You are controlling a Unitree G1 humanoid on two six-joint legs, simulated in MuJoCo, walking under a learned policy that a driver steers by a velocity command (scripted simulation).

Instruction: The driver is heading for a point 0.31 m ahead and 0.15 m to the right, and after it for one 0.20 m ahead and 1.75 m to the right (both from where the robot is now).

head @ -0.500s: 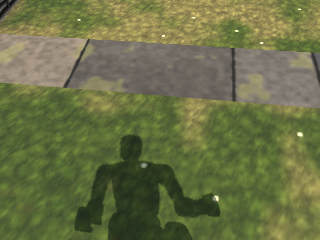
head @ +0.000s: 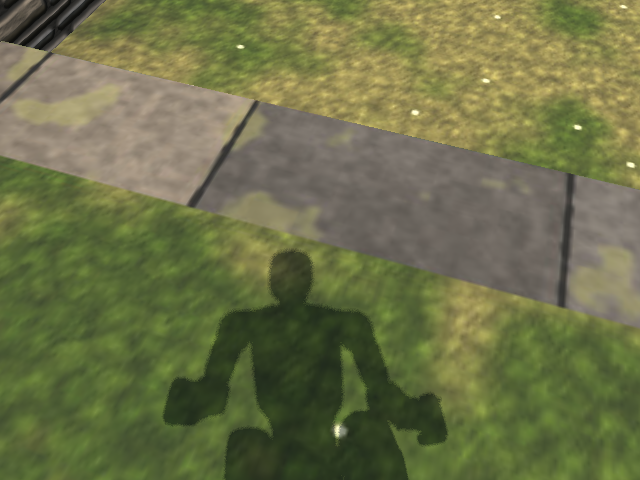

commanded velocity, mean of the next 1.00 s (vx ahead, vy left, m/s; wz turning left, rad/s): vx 0.22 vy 0.00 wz -0.47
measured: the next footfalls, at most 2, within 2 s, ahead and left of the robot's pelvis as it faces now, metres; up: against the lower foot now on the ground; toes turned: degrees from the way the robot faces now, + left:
right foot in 0.32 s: +0.36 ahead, -0.16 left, +0.00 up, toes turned -11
left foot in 0.78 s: +0.46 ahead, +0.04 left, +0.00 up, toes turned -31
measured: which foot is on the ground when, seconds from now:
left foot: down 0.00-0.34, up 0.36-0.76, down 0.78-1.00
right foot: up 0.00-0.30, down 0.32-0.78, up 0.80-1.00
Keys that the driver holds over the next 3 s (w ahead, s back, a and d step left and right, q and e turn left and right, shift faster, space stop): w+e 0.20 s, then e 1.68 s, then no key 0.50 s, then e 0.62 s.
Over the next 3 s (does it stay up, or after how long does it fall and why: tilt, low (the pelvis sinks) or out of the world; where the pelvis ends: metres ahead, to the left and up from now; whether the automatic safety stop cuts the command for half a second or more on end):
stays up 0.24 -0.05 0.00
